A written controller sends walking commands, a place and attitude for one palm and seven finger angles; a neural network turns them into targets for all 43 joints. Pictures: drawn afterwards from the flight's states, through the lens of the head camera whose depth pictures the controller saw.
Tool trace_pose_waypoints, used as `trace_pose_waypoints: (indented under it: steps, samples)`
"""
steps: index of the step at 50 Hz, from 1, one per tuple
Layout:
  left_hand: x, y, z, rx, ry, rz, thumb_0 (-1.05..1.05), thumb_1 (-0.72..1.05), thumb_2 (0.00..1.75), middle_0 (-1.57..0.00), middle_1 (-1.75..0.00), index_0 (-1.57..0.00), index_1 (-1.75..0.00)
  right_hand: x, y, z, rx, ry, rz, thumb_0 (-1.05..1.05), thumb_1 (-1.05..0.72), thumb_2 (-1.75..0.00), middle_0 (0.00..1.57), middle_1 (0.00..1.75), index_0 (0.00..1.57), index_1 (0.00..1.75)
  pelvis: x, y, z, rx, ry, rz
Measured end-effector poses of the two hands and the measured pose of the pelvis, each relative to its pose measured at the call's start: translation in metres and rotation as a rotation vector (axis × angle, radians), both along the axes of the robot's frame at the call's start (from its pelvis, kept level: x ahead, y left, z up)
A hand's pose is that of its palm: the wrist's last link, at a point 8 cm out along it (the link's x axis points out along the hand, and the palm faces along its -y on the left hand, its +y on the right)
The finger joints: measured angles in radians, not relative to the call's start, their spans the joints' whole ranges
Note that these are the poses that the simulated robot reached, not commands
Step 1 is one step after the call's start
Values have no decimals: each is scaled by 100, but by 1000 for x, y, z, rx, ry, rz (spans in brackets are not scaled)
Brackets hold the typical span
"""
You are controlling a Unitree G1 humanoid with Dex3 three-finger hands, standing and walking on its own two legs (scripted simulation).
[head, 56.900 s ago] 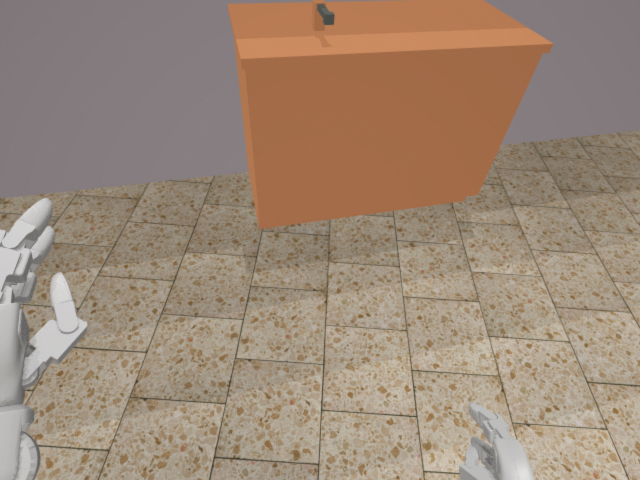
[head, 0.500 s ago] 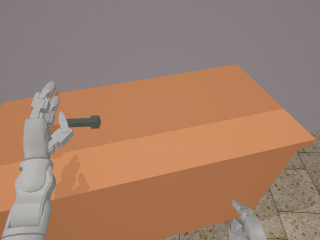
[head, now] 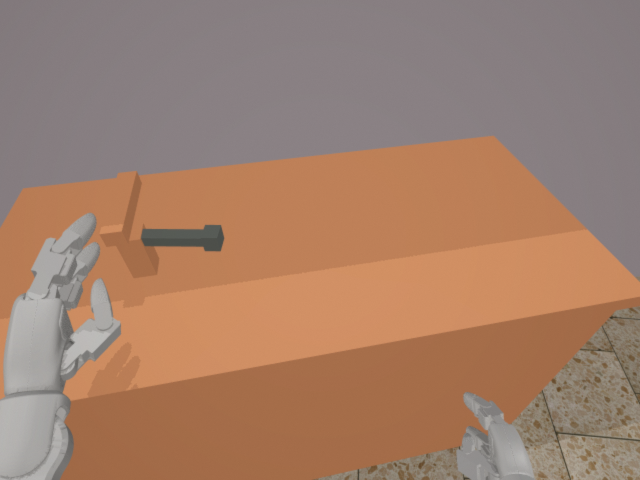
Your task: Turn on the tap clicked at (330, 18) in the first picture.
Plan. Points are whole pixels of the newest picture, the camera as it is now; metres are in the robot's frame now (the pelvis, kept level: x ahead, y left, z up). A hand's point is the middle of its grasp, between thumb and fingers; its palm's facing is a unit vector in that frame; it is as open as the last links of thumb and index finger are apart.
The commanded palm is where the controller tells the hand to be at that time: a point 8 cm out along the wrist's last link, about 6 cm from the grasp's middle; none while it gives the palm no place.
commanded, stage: draw the hand back beside the body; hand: left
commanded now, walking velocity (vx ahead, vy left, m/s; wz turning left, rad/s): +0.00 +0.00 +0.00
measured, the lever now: (212, 238) +0.41 +0.22 +0.07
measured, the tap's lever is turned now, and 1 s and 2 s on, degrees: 78 78 78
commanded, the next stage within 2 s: step back with the hand held close in 0.28 s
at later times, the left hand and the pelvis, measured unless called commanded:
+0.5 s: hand (102, 323) +0.20 +0.24 +0.16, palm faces +0.41 -0.84 -0.37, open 7.4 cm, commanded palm +0.15 +0.28 +0.17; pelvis +0.00 +0.00 +0.00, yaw +0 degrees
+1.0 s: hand (76, 380) +0.15 +0.24 +0.15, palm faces +0.37 -0.82 -0.44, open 7.4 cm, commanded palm +0.10 +0.29 +0.17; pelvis -0.06 +0.01 -0.01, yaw +0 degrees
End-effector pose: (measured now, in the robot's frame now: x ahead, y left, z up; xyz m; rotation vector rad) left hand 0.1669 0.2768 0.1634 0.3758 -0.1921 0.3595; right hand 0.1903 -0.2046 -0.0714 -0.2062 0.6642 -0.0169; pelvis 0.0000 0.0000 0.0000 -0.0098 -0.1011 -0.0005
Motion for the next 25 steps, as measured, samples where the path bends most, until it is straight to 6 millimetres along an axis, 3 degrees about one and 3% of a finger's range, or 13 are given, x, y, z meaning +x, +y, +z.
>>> trace_pose_waypoints:
  steps: [7,20,25]
  samples:
    - [-17,7,6,20,-10,50,1,89,90,-21,-30,-21,-30,-1,2,-2,-17,8,26,1,-90,-90,20,30,20,30,-1,1,-1,-3,-6,14]
    - [-9,-1,3,10,-3,29,1,89,90,-21,-30,-21,-30,-7,-3,-6,-9,16,3,2,-90,-90,20,30,20,30,-3,-3,-1,-1,-2,10]
    - [-7,3,14,65,-33,24,1,89,90,-21,-30,-21,-30,-10,-10,-6,-17,26,-16,2,-90,-90,20,30,20,30,-5,-4,-2,-9,35,6]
